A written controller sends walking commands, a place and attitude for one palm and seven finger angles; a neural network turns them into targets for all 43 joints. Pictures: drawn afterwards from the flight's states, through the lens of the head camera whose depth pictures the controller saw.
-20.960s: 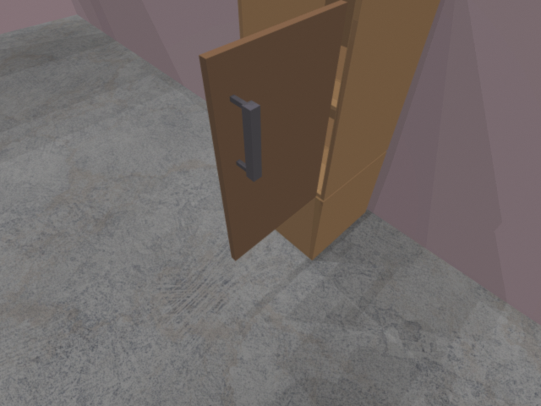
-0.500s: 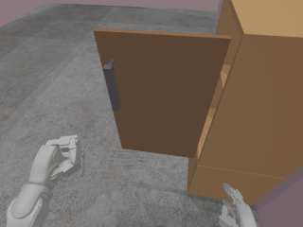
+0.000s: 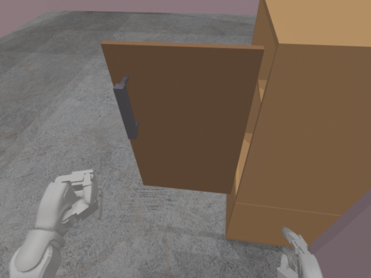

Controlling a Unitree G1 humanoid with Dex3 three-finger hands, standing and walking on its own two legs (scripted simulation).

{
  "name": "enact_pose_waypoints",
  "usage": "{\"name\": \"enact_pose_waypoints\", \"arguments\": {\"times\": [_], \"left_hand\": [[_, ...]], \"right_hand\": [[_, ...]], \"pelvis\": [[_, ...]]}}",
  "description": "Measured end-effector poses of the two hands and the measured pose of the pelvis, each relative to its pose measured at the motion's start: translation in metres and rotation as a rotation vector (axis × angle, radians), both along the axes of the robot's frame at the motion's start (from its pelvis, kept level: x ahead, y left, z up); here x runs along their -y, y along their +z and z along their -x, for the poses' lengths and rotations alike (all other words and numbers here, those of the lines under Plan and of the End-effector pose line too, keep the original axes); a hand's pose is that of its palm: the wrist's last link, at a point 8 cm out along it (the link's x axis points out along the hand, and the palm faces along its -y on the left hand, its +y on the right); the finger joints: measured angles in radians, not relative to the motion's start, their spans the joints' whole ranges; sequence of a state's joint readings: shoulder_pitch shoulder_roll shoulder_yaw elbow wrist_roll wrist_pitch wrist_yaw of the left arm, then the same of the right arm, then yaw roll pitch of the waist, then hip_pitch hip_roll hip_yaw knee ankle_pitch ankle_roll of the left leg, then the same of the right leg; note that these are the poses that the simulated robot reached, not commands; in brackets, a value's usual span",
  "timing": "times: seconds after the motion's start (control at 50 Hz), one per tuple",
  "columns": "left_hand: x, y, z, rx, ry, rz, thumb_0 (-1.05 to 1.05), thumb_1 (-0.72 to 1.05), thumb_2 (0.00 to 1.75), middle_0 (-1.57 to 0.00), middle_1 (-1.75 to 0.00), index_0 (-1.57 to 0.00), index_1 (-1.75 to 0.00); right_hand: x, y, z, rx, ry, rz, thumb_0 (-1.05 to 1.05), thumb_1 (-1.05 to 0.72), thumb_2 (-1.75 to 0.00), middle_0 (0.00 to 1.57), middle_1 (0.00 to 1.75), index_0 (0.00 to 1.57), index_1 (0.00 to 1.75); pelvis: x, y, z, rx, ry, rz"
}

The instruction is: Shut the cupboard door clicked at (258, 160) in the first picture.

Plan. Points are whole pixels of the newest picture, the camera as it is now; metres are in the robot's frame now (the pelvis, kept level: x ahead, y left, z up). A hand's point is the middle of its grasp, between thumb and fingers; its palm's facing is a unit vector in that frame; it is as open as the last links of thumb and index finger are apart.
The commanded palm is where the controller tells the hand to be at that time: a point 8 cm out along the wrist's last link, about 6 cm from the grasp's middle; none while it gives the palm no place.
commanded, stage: bring the fist close to the handle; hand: left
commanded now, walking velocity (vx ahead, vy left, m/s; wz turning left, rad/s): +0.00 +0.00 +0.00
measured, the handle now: (129, 108) +0.50 +0.19 +0.10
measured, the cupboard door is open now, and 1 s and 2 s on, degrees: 91 91 84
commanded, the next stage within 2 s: push the door shut along its arc in 1.40 s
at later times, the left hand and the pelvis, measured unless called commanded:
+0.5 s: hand (114, 164) +0.31 +0.18 +0.11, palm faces -0.03 -1.00 -0.05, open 3.1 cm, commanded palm +0.30 +0.23 +0.11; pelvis +0.01 +0.01 +0.00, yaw -1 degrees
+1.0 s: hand (127, 132) +0.41 +0.17 +0.11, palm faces -0.02 -1.00 -0.03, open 3.1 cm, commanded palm +0.38 +0.22 +0.11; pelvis +0.01 +0.01 +0.00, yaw -2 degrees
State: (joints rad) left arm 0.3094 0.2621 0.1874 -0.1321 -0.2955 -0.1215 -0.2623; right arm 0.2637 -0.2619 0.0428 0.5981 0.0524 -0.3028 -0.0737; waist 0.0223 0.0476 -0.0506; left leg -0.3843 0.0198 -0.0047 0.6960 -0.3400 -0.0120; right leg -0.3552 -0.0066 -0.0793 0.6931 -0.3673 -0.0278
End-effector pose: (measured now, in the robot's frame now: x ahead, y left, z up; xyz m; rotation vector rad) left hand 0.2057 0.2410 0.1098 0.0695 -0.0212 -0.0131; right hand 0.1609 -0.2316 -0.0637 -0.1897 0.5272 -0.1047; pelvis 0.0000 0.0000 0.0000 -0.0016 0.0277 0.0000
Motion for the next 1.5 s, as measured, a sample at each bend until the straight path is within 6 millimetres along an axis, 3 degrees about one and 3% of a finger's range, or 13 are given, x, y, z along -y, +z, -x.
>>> {"name": "enact_pose_waypoints", "arguments": {"times": [0.12,0.22,0.38,0.84,1.04,1.28,1.5], "left_hand": [[-0.003,-0.001,-0.009,0.002,0.003,0.001,0.01,0.89,0.9,-1.3,-1.5,-1.3,-1.5],[-0.006,0.0,-0.031,0.009,0.001,0.007,0.02,0.89,0.9,-1.3,-1.5,-1.3,-1.5],[0.008,0.001,-0.068,0.001,-0.043,0.024,0.01,0.9,0.9,-1.3,-1.5,-1.3,-1.5],[0.016,0.0,-0.148,-0.018,-0.019,0.035,0.02,0.9,0.9,-1.3,-1.5,-1.3,-1.5],[0.015,0.003,-0.186,-0.027,-0.006,0.039,0.02,0.9,0.9,-1.3,-1.5,-1.3,-1.5],[0.007,-0.006,-0.185,-0.025,-0.007,0.047,0.02,0.9,0.9,-1.3,-1.5,-1.3,-1.5],[0.011,-0.001,-0.179,-0.009,-0.014,0.056,0.02,0.9,0.9,-1.3,-1.5,-1.3,-1.5]], "right_hand": [[-0.003,-0.003,-0.003,-0.007,0.007,-0.002,0.02,-0.9,-0.9,0.21,0.3,0.2,0.3],[-0.002,-0.006,-0.003,-0.029,0.002,0.005,0.02,-0.9,-0.9,0.21,0.3,0.21,0.3],[0.0,-0.006,0.002,-0.053,-0.031,0.003,0.02,-0.9,-0.9,0.21,0.3,0.21,0.3],[0.007,-0.022,0.027,-0.225,-0.094,0.004,0.02,-0.9,-0.9,0.21,0.3,0.2,0.3],[0.015,-0.03,0.051,-0.323,-0.143,0.01,0.02,-0.9,-0.9,0.21,0.3,0.2,0.3],[0.021,-0.034,0.076,-0.4,-0.198,0.009,0.02,-0.9,-0.9,0.2,0.3,0.2,0.3],[0.01,-0.03,0.057,-0.349,-0.168,-0.003,0.02,-0.9,-0.9,0.2,0.3,0.2,0.3]], "pelvis": [[0.001,0.0,-0.001,-0.001,0.005,0.001],[0.0,0.0,0.0,-0.004,0.006,0.001],[-0.004,0.002,-0.005,-0.016,-0.007,-0.005],[-0.008,0.003,-0.01,-0.048,-0.023,-0.007],[-0.007,0.003,-0.01,-0.073,-0.031,-0.006],[-0.01,0.003,-0.013,-0.084,-0.045,-0.004],[-0.013,0.004,-0.011,-0.073,-0.039,-0.002]]}}
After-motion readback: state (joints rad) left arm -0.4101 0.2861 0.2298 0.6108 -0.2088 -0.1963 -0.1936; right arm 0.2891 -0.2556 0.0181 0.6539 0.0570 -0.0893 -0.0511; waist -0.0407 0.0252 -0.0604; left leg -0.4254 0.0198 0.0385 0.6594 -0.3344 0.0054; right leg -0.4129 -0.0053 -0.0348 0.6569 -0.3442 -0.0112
